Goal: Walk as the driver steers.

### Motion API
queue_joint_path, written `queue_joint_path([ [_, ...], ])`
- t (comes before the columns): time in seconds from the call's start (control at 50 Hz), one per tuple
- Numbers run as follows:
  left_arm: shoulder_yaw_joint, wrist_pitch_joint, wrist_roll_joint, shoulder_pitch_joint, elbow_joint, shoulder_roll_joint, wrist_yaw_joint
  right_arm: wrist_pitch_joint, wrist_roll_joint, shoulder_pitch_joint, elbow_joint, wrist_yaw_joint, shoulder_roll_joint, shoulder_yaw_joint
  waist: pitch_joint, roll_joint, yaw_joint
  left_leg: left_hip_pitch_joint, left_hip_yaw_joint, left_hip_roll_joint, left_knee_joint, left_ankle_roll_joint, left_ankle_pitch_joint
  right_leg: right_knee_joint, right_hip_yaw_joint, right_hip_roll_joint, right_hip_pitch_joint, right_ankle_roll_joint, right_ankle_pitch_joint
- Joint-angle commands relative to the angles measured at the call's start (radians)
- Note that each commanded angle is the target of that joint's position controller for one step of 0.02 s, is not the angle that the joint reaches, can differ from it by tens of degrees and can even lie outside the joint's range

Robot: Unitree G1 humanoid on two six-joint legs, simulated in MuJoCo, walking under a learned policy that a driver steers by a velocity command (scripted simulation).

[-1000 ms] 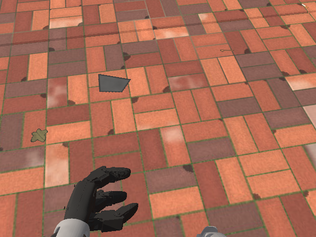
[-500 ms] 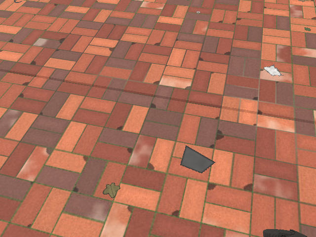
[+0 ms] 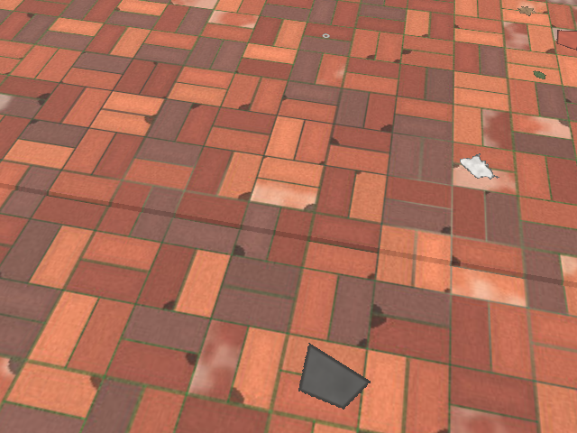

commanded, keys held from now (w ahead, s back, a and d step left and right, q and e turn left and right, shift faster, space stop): w+e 0.44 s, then w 0.56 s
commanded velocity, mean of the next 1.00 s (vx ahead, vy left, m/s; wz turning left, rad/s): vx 0.50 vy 0.00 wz -0.31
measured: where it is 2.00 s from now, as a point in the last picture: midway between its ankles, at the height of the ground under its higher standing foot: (359, 298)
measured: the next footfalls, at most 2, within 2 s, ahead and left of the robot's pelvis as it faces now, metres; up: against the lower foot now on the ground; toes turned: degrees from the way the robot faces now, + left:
right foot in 0.14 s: +0.28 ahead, -0.14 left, +0.00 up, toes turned -6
left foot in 0.62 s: +0.57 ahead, +0.00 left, +0.00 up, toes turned -21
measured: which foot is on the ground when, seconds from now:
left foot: down 0.00-0.16, up 0.18-0.60, down 0.62-1.00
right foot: up 0.00-0.12, down 0.14-0.62, up 0.64-1.00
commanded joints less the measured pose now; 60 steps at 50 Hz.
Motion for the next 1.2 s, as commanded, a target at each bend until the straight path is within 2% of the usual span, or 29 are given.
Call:
queue_joint_path([
  [0.02,0.010,-0.014,-0.009,-0.138,-0.103,0.064,-0.021,-0.004,0.008,0.041,-0.021,-0.008,-0.169,-0.047,0.044,0.119,-0.023,0.015,-0.045,0.294,-0.048,0.125,0.400,-0.081,-0.016,0.040,0.014,-0.035,0.022],
  [0.08,0.027,-0.011,0.001,-0.091,-0.110,0.101,-0.040,0.014,0.006,-0.003,-0.027,-0.024,-0.193,-0.056,-0.002,0.149,0.030,0.111,-0.004,0.320,0.076,0.078,0.723,-0.098,-0.058,0.099,0.086,-0.087,-0.113],
  [0.12,0.066,0.001,0.007,0.121,-0.064,0.167,-0.033,0.033,0.004,-0.043,-0.041,-0.038,-0.212,-0.059,-0.123,0.160,0.152,0.081,0.053,0.280,0.368,0.026,0.970,-0.118,-0.110,0.182,0.358,-0.132,-0.152],
  [0.14,0.092,0.008,0.010,0.276,-0.034,0.227,-0.020,0.034,-0.004,-0.030,-0.057,-0.048,-0.194,-0.050,-0.213,0.092,0.215,-0.122,0.068,0.242,0.645,-0.013,0.785,-0.108,0.013,0.122,0.647,-0.173,-0.110],
  [0.16,0.113,0.003,0.012,0.325,-0.037,0.334,-0.016,0.011,-0.030,0.104,-0.103,-0.030,-0.055,-0.005,-0.346,-0.196,0.121,-0.580,0.022,0.045,1.063,-0.091,-0.016,-0.157,0.561,-0.147,1.046,-0.380,-0.231],
  [0.18,0.095,0.002,0.006,0.354,-0.046,0.266,-0.018,-0.026,-0.007,0.055,-0.102,-0.013,-0.108,-0.002,-0.478,-0.161,0.174,-0.739,-0.174,-0.008,1.221,-0.084,-0.273,-0.341,0.860,-0.199,1.163,-0.430,-0.397],
  [0.2,0.083,0.005,0.011,0.312,-0.048,0.212,-0.013,-0.048,0.031,-0.033,-0.125,-0.001,-0.159,-0.016,-0.340,-0.100,0.191,-0.834,-0.202,0.061,1.237,-0.062,-0.203,-0.356,0.712,-0.171,1.084,-0.365,-0.418],
  [0.22,0.075,0.004,0.007,0.246,-0.066,0.185,-0.009,-0.060,0.028,-0.098,-0.146,-0.005,-0.161,-0.010,-0.228,0.002,0.166,-0.828,-0.184,0.107,1.164,-0.048,-0.119,-0.361,0.586,-0.128,0.922,-0.327,-0.351],
  [0.24,0.067,0.004,0.009,0.181,-0.080,0.163,-0.008,-0.062,0.004,-0.133,-0.155,-0.014,-0.161,-0.013,-0.143,0.065,0.122,-0.779,-0.171,0.140,1.074,-0.050,-0.073,-0.373,0.493,-0.093,0.748,-0.308,-0.232],
  [0.26,0.058,0.002,0.020,0.145,-0.095,0.140,-0.005,-0.053,-0.010,-0.128,-0.163,-0.021,-0.173,-0.023,-0.113,0.057,0.082,-0.698,-0.174,0.165,1.017,-0.055,-0.047,-0.396,0.430,-0.065,0.627,-0.303,-0.133],
  [0.34,0.064,-0.003,0.015,0.138,-0.106,0.159,0.010,-0.010,-0.023,-0.111,-0.180,-0.032,-0.129,-0.015,-0.070,0.016,0.039,-0.633,-0.138,0.175,0.833,-0.100,0.000,-0.438,0.306,-0.009,0.441,-0.309,0.033],
  [0.44,0.075,0.015,-0.003,0.205,-0.088,0.188,0.033,-0.014,-0.015,-0.291,-0.221,-0.026,-0.085,0.006,-0.055,-0.018,0.112,-0.553,-0.119,0.107,0.448,-0.131,0.308,-0.409,0.238,0.066,0.398,-0.237,-0.077],
  [0.54,0.065,0.029,0.000,0.290,-0.055,0.166,0.034,-0.039,0.000,-0.368,-0.236,0.006,-0.116,-0.004,-0.048,-0.042,0.157,-0.534,-0.126,0.088,0.288,-0.092,0.310,-0.314,0.333,-0.006,0.553,-0.220,-0.147],
  [0.6,0.064,0.035,0.009,0.265,-0.062,0.165,0.031,-0.052,-0.002,-0.265,-0.214,0.008,-0.145,-0.024,-0.070,-0.070,0.088,-0.381,-0.088,0.064,0.201,-0.024,0.231,-0.202,0.356,0.005,0.594,-0.183,0.005],
  [0.62,0.052,0.030,0.012,0.249,-0.073,0.131,0.028,-0.058,-0.016,-0.152,-0.197,0.002,-0.180,-0.039,-0.156,-0.053,0.032,-0.194,-0.142,0.126,0.221,0.027,0.252,-0.054,0.309,0.052,0.549,-0.151,0.071],
  [0.64,0.035,0.021,0.028,0.279,-0.094,0.089,0.029,-0.059,-0.025,0.008,-0.183,-0.002,-0.253,-0.059,-0.297,0.092,-0.011,0.097,-0.356,0.304,0.257,0.123,0.289,0.233,0.216,0.141,0.367,-0.103,-0.121],
  [0.66,0.022,0.009,0.003,0.397,-0.090,0.061,0.029,-0.043,-0.013,0.096,-0.125,0.007,-0.291,-0.075,-0.359,0.405,0.019,0.323,-0.778,0.468,0.138,0.269,0.054,0.518,0.126,0.246,0.037,-0.038,-0.623],
  [0.68,0.037,0.005,-0.008,0.341,-0.083,0.148,0.028,-0.037,0.014,0.097,-0.132,0.008,-0.202,-0.055,-0.266,0.271,-0.015,0.287,-0.823,0.457,0.088,0.243,-0.180,0.622,0.177,0.185,-0.091,-0.037,-0.627],
  [0.72,0.039,0.004,0.009,0.154,-0.126,0.157,0.024,-0.023,-0.001,-0.001,-0.145,0.002,-0.151,-0.032,-0.076,0.103,-0.011,0.051,-0.579,0.377,0.050,0.188,-0.067,0.608,0.112,0.111,-0.109,-0.036,-0.463],
  [0.74,0.040,0.001,0.021,0.130,-0.135,0.140,0.022,-0.021,-0.007,-0.033,-0.143,0.004,-0.134,-0.025,-0.033,0.092,0.014,-0.032,-0.513,0.342,0.025,0.183,0.029,0.543,0.101,0.080,-0.083,-0.034,-0.413],
  [0.78,0.036,0.004,0.017,0.160,-0.131,0.108,0.016,-0.024,-0.009,-0.056,-0.137,0.006,-0.112,-0.016,-0.035,0.149,0.054,-0.117,-0.414,0.290,-0.012,0.172,0.157,0.460,0.077,0.051,0.003,-0.023,-0.379],
  [0.9,0.006,0.002,0.022,0.026,-0.154,0.043,0.009,-0.012,0.012,-0.018,-0.086,-0.006,-0.187,-0.033,-0.025,0.135,0.025,-0.182,-0.228,0.255,-0.057,0.161,0.321,0.089,0.010,0.048,0.085,0.011,-0.162],
  [1.04,0.021,-0.016,0.007,-0.107,-0.200,0.086,-0.015,0.015,0.030,0.072,-0.025,-0.008,-0.214,-0.038,0.012,0.143,-0.002,-0.091,-0.253,0.306,0.017,0.118,0.297,-0.146,0.006,0.095,0.190,-0.028,-0.126],
  [1.08,0.042,-0.023,0.013,0.009,-0.170,0.122,-0.011,0.025,0.029,0.050,-0.024,-0.013,-0.222,-0.039,-0.038,0.138,0.076,-0.105,-0.241,0.278,0.138,0.087,0.433,-0.212,-0.019,0.125,0.378,-0.058,-0.148],
  [1.1,0.065,-0.024,0.022,0.146,-0.137,0.170,-0.002,0.024,0.022,0.046,-0.030,-0.013,-0.193,-0.028,-0.129,0.115,0.138,-0.178,-0.200,0.223,0.308,0.056,0.463,-0.202,0.007,0.090,0.592,-0.089,-0.133],
  [1.12,0.087,-0.020,0.039,0.333,-0.117,0.255,0.012,0.019,-0.008,0.036,-0.066,-0.014,-0.120,-0.001,-0.294,-0.030,0.208,-0.380,-0.138,0.139,0.641,0.008,0.174,-0.173,0.232,-0.129,0.885,-0.154,-0.094],
  [1.14,0.092,-0.009,0.041,0.361,-0.098,0.290,0.006,0.002,0.017,0.166,-0.075,-0.014,-0.056,0.017,-0.399,-0.293,0.149,-0.694,-0.137,0.034,0.923,-0.034,-0.308,-0.291,0.631,-0.301,1.096,-0.286,-0.319],
  [1.16,0.071,-0.007,0.027,0.346,-0.102,0.196,0.006,-0.001,0.036,0.111,-0.056,-0.015,-0.163,-0.010,-0.306,-0.154,0.181,-0.792,-0.210,0.081,1.038,-0.038,-0.278,-0.343,0.631,-0.269,1.022,-0.260,-0.459],
  [1.2,0.046,-0.011,0.032,0.212,-0.105,0.141,0.004,0.004,0.025,-0.006,-0.081,-0.021,-0.176,-0.020,-0.122,-0.034,0.129,-0.762,-0.177,0.135,1.016,-0.051,-0.133,-0.359,0.370,-0.196,0.768,-0.221,-0.099],
])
